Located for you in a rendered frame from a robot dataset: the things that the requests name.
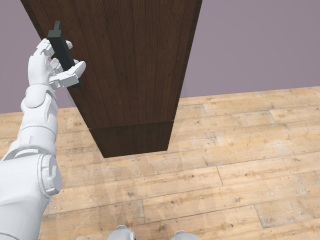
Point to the left robot forearm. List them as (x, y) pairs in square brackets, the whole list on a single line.
[(39, 127)]

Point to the handle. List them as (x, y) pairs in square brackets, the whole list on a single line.
[(61, 49)]

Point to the robot left hand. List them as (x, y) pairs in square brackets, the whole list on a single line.
[(43, 72)]

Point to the left robot upper arm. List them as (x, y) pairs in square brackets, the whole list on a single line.
[(26, 186)]

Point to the cupboard door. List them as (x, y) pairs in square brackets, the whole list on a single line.
[(134, 52)]

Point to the left robot thigh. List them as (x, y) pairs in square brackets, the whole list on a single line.
[(121, 234)]

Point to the robot right shin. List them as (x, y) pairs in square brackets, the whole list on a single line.
[(179, 232)]

